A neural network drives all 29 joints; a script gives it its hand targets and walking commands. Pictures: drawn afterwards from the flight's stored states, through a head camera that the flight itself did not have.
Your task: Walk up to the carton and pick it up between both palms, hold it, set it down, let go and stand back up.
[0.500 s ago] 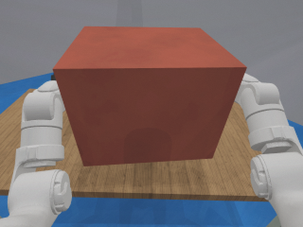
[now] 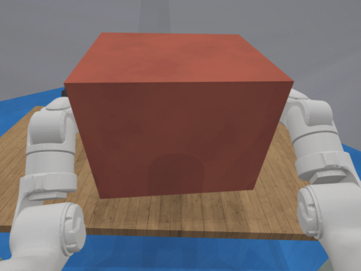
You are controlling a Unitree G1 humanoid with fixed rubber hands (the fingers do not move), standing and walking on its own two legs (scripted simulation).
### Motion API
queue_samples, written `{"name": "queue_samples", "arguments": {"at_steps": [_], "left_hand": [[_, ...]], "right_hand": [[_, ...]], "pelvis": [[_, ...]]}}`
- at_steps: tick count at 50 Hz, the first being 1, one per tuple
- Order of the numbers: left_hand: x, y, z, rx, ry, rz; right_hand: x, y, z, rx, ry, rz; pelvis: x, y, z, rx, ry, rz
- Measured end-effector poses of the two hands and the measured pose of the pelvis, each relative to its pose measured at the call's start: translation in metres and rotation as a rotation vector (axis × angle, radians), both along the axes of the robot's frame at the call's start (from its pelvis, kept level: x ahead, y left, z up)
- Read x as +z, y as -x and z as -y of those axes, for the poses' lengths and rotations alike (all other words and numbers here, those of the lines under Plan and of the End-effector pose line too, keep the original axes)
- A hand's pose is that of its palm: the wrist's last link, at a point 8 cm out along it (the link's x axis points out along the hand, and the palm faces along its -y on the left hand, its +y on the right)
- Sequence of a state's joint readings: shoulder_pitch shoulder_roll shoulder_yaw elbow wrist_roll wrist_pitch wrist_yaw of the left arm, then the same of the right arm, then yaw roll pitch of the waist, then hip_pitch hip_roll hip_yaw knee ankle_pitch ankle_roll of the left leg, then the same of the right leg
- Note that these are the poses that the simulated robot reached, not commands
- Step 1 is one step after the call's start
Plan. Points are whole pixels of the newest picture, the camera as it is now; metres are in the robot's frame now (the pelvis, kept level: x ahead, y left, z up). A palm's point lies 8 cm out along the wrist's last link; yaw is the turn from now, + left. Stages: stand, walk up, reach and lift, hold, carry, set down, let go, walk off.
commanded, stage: hold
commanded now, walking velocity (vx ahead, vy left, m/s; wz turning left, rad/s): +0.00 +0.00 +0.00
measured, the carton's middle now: (175, 109) +0.40 +0.01 +0.25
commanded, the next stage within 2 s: none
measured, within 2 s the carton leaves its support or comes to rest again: neither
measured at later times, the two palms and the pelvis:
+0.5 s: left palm (73, 107) +0.38 +0.22 +0.26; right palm (273, 98) +0.38 -0.19 +0.29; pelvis +0.00 +0.00 +0.00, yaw +0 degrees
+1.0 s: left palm (73, 107) +0.38 +0.22 +0.26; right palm (274, 98) +0.38 -0.19 +0.29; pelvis +0.00 +0.00 +0.00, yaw +0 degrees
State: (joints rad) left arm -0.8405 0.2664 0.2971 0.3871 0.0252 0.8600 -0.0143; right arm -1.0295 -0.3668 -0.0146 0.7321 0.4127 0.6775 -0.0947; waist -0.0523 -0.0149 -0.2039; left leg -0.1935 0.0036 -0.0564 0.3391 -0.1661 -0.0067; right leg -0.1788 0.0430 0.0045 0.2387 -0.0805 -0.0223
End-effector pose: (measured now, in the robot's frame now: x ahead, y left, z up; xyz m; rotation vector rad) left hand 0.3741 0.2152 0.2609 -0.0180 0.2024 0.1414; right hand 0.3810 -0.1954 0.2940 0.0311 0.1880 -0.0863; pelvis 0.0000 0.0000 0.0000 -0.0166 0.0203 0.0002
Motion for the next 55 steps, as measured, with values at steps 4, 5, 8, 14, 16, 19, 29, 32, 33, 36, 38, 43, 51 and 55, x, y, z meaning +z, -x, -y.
{"name": "queue_samples", "arguments": {"at_steps": [4,5,8,14,16,19,29,32,33,36,38,43,51,55], "left_hand": [[0.0003,-0.0008,-0.0001,-0.001,0.001,-0.002],[0.0004,-0.001,-0.0001,-0.001,0.001,-0.003],[0.0001,-0.0017,0.0,-0.001,0.0,-0.005],[-0.001,-0.0024,-0.0004,0.001,-0.003,-0.005],[-0.0014,-0.0024,-0.0007,0.001,-0.004,-0.005],[-0.0025,-0.0026,-0.0009,0.001,-0.003,-0.007],[-0.0044,-0.0017,-0.0005,0.001,-0.003,-0.002],[-0.0048,-0.0015,-0.0003,0.001,-0.002,-0.004],[-0.0048,-0.0014,-0.0002,0.001,-0.002,-0.004],[-0.0043,-0.0013,-0.0002,0.001,-0.001,-0.002],[-0.0039,-0.0012,-0.0003,0.001,0.0,-0.001],[-0.0034,-0.0012,-0.0007,0.001,0.001,-0.004],[-0.0031,-0.002,-0.0008,0.001,0.0,-0.007],[-0.0033,-0.0025,-0.0009,0.001,-0.001,-0.007]], "right_hand": [[0.0006,-0.0006,-0.0001,-0.001,-0.001,-0.002],[0.0007,-0.0008,0.0,-0.001,-0.001,-0.003],[0.0004,-0.0015,0.0,-0.001,0.0,-0.005],[-0.0007,-0.003,-0.0004,0.003,0.008,-0.005],[-0.0013,-0.0032,-0.0006,0.004,0.01,-0.005],[-0.0023,-0.0036,-0.0009,0.004,0.011,-0.007],[-0.0041,-0.0024,-0.0004,0.003,0.01,-0.002],[-0.0044,-0.0019,-0.0002,0.002,0.007,-0.004],[-0.0043,-0.0017,-0.0002,0.001,0.007,-0.003],[-0.0038,-0.0014,-0.0002,0.001,0.006,-0.002],[-0.0032,-0.0013,-0.0003,0.001,0.006,-0.001],[-0.0024,-0.0013,-0.0007,0.0,0.004,-0.004],[-0.0025,-0.002,-0.0008,0.0,0.002,-0.007],[-0.0028,-0.0026,-0.0009,0.0,0.003,-0.007]], "pelvis": [[0.0,0.0003,0.0002,0.001,0.0,-0.001],[0.0,0.0003,0.0002,0.001,0.0,-0.001],[0.0,0.0001,0.0003,0.001,0.0,-0.002],[0.0,-0.0004,0.0006,0.002,0.0,-0.003],[0.0001,-0.0007,0.0007,0.003,0.001,-0.003],[0.0001,-0.001,0.0008,0.004,0.001,-0.002],[0.0002,-0.0016,0.0004,0.005,0.002,0.001],[0.0002,-0.0015,0.0002,0.004,0.001,0.001],[0.0001,-0.0015,0.0002,0.004,0.001,0.0],[0.0001,-0.0013,0.0,0.004,0.001,0.0],[0.0001,-0.0011,0.0,0.003,0.001,0.0],[0.0001,-0.0006,0.0,0.003,0.001,0.0],[0.0001,-0.0003,0.0,0.005,0.001,-0.003],[0.0001,-0.0005,0.0,0.005,0.001,-0.004]]}}
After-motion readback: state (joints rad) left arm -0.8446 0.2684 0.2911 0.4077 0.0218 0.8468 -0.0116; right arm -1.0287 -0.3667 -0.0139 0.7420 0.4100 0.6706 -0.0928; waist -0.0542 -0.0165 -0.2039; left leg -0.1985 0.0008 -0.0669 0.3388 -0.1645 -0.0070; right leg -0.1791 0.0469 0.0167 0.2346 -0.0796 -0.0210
